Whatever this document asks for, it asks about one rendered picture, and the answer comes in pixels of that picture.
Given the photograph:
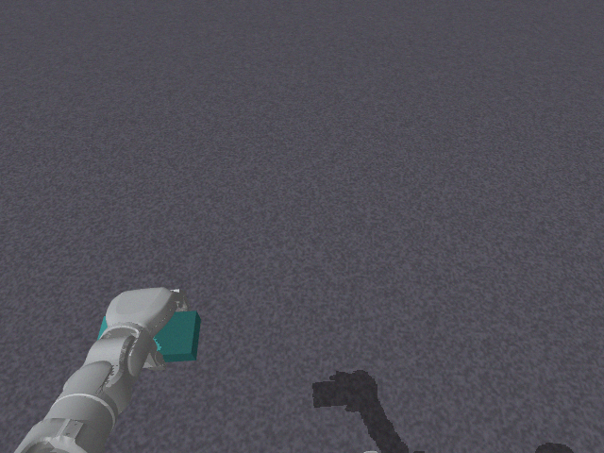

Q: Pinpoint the left robot arm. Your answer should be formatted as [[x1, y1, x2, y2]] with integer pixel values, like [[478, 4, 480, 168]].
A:
[[14, 322, 152, 453]]

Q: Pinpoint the left robot hand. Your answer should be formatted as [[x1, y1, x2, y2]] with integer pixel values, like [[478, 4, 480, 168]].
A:
[[106, 287, 191, 371]]

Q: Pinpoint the small box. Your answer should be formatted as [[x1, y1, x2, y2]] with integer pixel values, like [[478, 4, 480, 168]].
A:
[[97, 310, 201, 362]]

